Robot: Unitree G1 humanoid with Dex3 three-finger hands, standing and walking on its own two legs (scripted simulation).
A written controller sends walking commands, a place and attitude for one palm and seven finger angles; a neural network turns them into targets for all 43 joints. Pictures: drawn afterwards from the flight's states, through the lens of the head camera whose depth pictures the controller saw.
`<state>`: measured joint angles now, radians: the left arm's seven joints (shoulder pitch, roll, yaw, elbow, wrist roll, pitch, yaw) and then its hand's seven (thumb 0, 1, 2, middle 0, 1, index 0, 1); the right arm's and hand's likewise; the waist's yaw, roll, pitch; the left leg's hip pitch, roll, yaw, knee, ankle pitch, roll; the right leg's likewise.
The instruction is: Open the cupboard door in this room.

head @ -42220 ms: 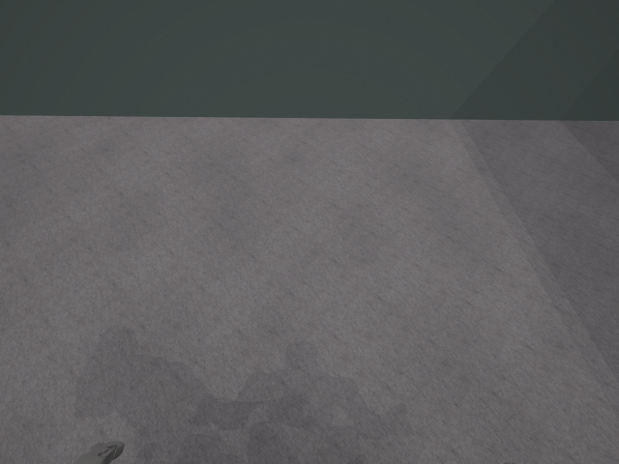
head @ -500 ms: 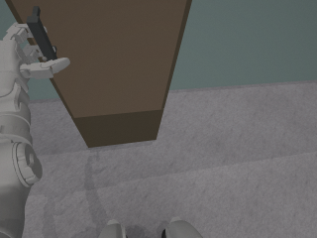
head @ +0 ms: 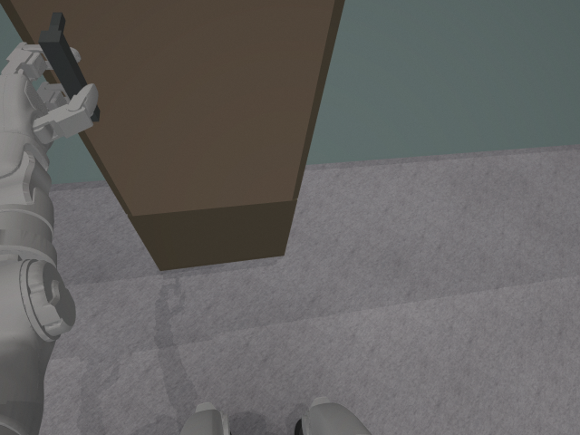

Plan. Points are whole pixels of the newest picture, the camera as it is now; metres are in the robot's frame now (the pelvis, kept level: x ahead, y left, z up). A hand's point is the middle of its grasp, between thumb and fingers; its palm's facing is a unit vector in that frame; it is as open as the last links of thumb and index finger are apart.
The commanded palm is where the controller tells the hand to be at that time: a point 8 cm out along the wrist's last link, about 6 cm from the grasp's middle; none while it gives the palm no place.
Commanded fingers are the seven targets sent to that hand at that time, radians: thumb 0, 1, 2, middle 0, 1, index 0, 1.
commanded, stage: pull the door open along its arc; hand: left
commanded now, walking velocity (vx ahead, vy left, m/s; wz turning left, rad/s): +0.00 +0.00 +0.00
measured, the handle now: (75, 70) +0.58 +0.23 +0.12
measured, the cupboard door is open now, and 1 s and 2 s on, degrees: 0 48 44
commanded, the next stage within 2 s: open thumb and fingers to let go in 0.92 s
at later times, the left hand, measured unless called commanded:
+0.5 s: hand (98, 171) +0.42 +0.18 +0.11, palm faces +0.08 -1.00 +0.04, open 7.0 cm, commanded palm +0.36 +0.24 +0.11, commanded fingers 0.00 0.90 0.90 -0.40 -1.35 -0.40 -1.35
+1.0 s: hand (223, 275) +0.29 +0.05 +0.12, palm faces +0.40 -0.92 +0.00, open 6.9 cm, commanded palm +0.25 +0.10 +0.11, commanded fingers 0.00 0.90 0.90 -0.40 -1.35 -0.40 -1.35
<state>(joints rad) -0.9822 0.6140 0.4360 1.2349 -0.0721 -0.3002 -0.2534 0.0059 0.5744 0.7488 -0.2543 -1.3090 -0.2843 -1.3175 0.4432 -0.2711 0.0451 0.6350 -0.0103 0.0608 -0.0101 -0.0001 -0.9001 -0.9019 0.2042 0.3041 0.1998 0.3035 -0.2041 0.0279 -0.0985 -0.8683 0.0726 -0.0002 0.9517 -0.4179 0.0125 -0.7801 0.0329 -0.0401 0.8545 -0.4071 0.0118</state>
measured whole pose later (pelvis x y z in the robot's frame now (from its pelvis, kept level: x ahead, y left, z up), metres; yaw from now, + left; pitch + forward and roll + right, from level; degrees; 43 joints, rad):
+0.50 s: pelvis +0.02 +0.00 +0.02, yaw -1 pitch +13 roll -2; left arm -0.40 0.29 0.31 0.61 -0.22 -0.23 -0.14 0.00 0.61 0.72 -0.26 -1.29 -0.26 -1.27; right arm 0.37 -0.26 0.01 0.55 0.03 0.06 0.01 0.00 -0.90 -0.90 0.20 0.30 0.20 0.30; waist -0.09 0.04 -0.15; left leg -0.65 0.07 0.04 0.84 -0.41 0.01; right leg -0.59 0.03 0.00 0.78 -0.41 0.01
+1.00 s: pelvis +0.01 -0.04 +0.03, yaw +4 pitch +2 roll +0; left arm 0.16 -0.09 -0.21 -0.04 0.06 -0.02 0.54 0.01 0.63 0.75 -0.27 -1.21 -0.27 -1.26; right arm 0.19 -0.18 0.03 0.52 -0.05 0.10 0.01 0.01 -0.90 -0.90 0.20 0.30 0.20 0.30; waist -0.03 0.04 -0.10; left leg -0.42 0.05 -0.02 0.75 -0.37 -0.04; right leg -0.37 0.01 -0.07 0.76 -0.43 -0.04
